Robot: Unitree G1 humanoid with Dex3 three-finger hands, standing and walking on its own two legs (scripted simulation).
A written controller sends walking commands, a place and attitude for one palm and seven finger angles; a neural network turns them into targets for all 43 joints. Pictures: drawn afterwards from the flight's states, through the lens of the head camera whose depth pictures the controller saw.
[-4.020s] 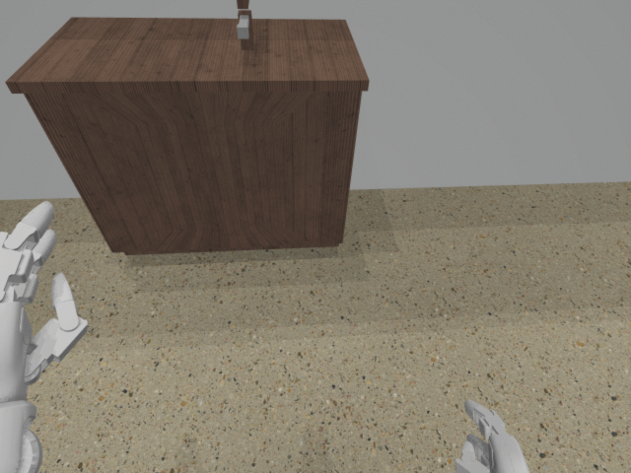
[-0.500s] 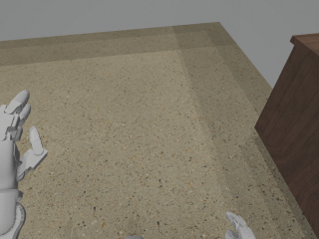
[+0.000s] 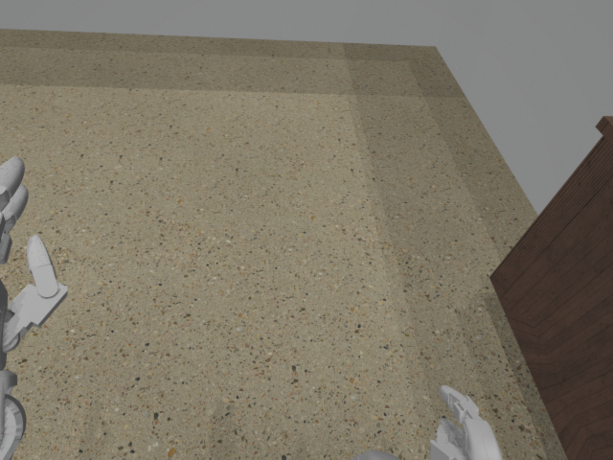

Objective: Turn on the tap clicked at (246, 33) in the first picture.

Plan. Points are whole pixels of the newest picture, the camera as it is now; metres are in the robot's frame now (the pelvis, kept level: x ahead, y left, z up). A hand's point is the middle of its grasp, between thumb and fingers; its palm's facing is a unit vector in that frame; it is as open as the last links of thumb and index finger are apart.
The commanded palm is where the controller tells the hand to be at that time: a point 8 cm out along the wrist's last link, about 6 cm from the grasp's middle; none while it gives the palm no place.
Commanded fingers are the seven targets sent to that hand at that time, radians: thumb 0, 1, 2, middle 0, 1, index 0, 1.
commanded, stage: walk to a spot facing it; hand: left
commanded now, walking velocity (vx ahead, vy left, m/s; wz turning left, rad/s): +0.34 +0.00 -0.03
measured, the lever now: out of the picture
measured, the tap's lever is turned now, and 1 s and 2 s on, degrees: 0 0 0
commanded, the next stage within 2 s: turn to face it in 0.34 s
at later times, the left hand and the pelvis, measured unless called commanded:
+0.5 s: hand (156, 206) +0.33 +0.19 +0.18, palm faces +0.40 -0.78 -0.49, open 7.4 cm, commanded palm +0.27 +0.24 +0.18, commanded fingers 0.00 0.90 0.90 -0.20 -0.30 -0.20 -0.30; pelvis +0.14 -0.05 +0.00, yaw +6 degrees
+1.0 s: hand (228, 149) +0.44 +0.13 +0.18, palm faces +0.27 -0.79 -0.54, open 7.4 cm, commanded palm +0.39 +0.19 +0.18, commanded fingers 0.00 0.90 0.90 -0.20 -0.30 -0.20 -0.30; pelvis +0.19 -0.07 -0.01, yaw -8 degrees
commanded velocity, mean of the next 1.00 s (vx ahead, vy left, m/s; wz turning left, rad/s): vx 0.10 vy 0.00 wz -0.23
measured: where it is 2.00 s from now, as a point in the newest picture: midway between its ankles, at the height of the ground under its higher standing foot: outside the picture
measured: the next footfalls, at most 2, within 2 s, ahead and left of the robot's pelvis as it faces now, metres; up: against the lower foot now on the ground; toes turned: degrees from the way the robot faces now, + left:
right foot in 0.22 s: +0.19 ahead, -0.14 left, +0.00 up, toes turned -10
left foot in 0.62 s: +0.27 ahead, +0.10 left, +0.00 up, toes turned +13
